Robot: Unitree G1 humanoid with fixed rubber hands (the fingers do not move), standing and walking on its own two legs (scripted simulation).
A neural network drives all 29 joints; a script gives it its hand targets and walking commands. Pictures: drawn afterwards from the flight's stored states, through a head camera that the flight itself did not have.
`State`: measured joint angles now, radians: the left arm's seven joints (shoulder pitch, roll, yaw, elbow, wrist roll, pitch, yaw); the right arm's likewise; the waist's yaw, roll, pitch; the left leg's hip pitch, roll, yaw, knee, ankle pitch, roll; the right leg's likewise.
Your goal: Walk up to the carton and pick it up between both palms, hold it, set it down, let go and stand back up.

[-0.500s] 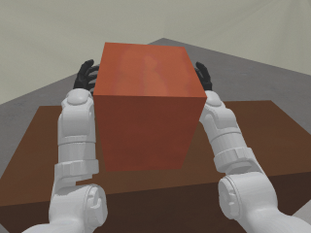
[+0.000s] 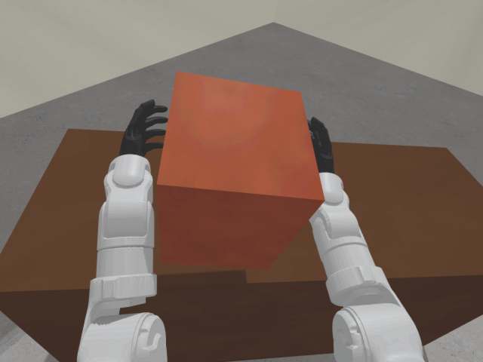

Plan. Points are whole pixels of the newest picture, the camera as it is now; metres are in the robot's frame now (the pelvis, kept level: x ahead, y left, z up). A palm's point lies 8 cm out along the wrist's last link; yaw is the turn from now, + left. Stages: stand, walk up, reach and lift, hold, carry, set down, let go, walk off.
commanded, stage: set down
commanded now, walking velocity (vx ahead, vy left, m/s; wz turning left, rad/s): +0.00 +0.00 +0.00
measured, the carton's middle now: (227, 181) +0.38 +0.03 +0.12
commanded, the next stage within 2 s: none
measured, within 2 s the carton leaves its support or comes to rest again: neither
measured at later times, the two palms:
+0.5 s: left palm (130, 158) +0.37 +0.18 +0.17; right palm (310, 171) +0.38 -0.11 +0.16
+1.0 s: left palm (140, 176) +0.38 +0.17 +0.12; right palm (306, 180) +0.39 -0.12 +0.12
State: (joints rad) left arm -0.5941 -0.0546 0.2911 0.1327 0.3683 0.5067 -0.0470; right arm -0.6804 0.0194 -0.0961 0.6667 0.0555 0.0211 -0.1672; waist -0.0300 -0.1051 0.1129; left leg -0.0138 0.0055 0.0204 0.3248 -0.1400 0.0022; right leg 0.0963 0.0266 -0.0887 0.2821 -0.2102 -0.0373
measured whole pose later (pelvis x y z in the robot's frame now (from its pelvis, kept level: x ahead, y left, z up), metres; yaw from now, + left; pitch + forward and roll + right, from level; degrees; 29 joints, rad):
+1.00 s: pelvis +0.01 +0.00 +0.00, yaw -1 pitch -6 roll +0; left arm -0.59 -0.08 0.36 0.42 0.36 0.31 -0.03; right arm -0.68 0.05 -0.22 0.85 -0.07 -0.08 -0.13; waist 0.04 -0.08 0.08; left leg -0.07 0.01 0.04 0.30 -0.13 0.00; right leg 0.03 0.03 -0.07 0.27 -0.20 -0.04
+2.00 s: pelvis +0.02 +0.01 +0.00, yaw -3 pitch +1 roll +0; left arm -0.58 -0.11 0.43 0.63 0.36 0.10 0.00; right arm -0.68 0.08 -0.40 0.95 -0.24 -0.19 -0.07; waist 0.08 -0.06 0.03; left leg -0.18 0.02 0.07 0.30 -0.13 0.01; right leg -0.09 0.03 -0.04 0.25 -0.18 -0.03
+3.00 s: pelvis +0.02 +0.00 +0.00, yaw -3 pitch +3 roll +0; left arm -0.58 -0.12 0.52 0.70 0.40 -0.07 -0.04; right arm -0.66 0.13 -0.50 0.94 -0.37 -0.29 -0.05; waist 0.09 -0.06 0.03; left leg -0.22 0.02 0.08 0.30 -0.12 0.01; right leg -0.14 0.03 -0.04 0.27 -0.18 -0.03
